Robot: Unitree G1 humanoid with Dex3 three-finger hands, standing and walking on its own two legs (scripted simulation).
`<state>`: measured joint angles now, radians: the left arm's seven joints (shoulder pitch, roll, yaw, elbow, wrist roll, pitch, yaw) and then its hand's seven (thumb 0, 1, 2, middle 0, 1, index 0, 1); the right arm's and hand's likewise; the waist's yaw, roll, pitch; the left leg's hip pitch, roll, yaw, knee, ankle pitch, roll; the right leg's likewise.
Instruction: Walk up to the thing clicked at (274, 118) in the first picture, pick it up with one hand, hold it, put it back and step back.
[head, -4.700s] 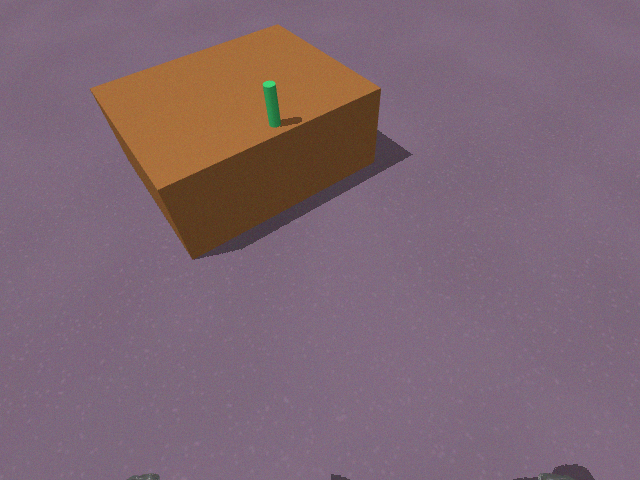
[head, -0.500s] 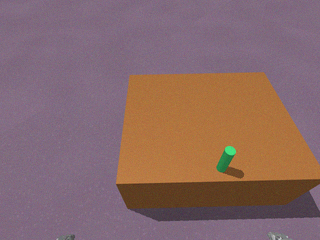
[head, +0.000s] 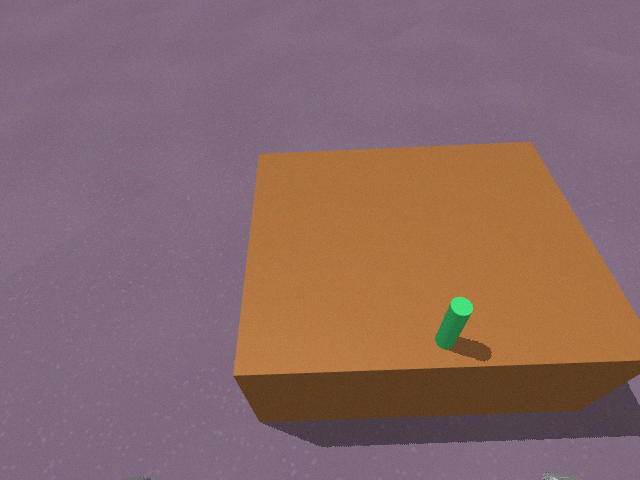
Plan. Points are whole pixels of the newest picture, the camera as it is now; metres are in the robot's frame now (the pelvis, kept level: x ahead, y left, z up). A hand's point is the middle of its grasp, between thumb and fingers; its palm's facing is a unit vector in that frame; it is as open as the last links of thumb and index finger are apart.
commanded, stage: walk up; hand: right
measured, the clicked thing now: (452, 324) +0.45 -0.25 -0.31
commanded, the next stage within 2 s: stand in 0.24 s
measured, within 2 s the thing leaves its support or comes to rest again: neither
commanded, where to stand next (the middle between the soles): +0.07 +0.00 m, yaw -1 degrees
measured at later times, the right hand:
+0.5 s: hand out of the picture +0.09 -0.25 -0.15, palm faces +0.00 +0.94 -0.34, open 7.4 cm
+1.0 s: hand out of the picture +0.07 -0.26 -0.16, palm faces -0.01 +0.94 -0.33, open 7.4 cm
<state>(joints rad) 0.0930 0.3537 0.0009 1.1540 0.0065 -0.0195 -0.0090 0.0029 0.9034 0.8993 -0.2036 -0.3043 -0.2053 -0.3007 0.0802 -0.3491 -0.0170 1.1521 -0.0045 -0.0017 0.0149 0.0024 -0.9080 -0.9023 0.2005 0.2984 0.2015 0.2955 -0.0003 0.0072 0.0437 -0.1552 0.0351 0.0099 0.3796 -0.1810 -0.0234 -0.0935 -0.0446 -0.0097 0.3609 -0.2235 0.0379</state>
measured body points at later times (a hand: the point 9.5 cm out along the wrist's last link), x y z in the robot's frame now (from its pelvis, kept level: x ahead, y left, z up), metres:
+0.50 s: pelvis +0.00 +0.00 +0.00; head +0.02 +0.00 +0.45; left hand +0.09 +0.30 -0.13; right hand +0.09 -0.30 -0.13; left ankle +0.02 +0.13 -0.75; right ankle -0.02 -0.14 -0.75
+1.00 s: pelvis -0.01 +0.00 +0.00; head +0.00 +0.00 +0.45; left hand +0.06 +0.30 -0.13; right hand +0.07 -0.30 -0.13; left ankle +0.02 +0.13 -0.75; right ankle -0.02 -0.14 -0.75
